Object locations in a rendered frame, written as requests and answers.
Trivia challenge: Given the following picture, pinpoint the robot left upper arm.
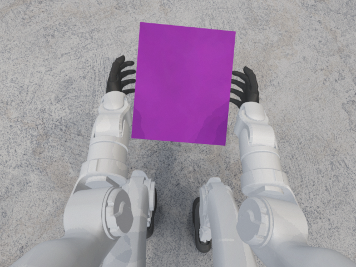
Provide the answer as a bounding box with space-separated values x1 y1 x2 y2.
9 186 134 267

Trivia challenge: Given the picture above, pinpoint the left robot forearm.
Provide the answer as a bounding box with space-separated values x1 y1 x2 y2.
63 91 132 228

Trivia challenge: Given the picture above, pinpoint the left robot hand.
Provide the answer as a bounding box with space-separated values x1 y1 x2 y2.
106 55 136 95

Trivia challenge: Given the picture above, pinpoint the right robot thigh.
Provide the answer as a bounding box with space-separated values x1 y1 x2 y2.
200 182 258 267

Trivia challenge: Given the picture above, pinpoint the robot right shin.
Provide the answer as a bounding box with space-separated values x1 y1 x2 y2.
199 177 234 241

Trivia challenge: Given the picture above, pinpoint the right robot forearm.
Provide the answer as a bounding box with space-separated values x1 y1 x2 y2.
234 102 301 209

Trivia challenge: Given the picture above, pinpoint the right robot hand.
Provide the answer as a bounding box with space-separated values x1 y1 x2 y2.
229 66 259 108

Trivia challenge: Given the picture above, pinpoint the robot right upper arm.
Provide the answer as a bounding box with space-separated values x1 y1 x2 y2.
236 195 356 267

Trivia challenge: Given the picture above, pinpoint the carton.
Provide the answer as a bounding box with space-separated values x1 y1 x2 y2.
131 22 236 146

